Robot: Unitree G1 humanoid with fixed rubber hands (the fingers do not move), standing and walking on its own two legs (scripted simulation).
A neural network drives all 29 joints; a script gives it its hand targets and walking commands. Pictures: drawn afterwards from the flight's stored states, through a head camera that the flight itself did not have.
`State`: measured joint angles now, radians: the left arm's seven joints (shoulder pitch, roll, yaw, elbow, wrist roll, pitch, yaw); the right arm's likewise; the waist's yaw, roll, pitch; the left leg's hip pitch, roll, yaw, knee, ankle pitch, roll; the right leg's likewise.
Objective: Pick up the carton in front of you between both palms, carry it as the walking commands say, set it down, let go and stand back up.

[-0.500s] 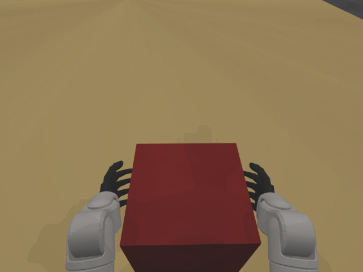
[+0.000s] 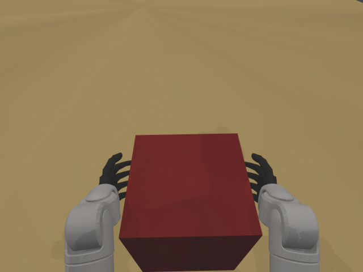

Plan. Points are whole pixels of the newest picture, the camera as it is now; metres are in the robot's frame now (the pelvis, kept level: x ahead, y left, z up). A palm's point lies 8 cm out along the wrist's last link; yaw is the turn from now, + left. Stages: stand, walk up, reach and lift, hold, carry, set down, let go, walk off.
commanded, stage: carry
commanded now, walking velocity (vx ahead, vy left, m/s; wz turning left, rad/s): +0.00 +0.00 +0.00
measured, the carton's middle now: (187, 206) +0.28 +0.00 +0.02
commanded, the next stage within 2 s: hold in 1.90 s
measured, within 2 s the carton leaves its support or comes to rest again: neither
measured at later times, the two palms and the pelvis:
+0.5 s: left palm (127, 117) +0.51 +0.16 +0.08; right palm (237, 118) +0.50 -0.14 +0.08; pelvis +0.24 +0.02 -0.01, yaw -1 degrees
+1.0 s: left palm (135, 111) +0.55 +0.15 +0.07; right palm (238, 110) +0.55 -0.15 +0.07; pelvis +0.28 +0.00 -0.02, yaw -1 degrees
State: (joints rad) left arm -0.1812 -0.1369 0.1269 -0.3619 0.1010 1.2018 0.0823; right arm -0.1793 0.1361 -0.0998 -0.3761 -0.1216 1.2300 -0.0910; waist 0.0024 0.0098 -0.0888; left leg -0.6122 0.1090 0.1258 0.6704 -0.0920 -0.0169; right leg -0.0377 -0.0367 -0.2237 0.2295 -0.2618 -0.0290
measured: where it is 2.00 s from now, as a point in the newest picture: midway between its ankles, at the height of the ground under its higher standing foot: outside the picture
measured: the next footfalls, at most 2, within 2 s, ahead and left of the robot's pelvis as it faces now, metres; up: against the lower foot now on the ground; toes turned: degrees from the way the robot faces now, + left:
left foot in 0.12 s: +0.27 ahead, +0.12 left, +0.00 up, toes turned -5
right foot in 0.40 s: +0.28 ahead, -0.10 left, +0.00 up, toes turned +2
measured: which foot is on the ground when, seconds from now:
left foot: up 0.00-0.10, down 0.12-1.00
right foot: down 0.00-0.14, up 0.16-0.38, down 0.40-1.00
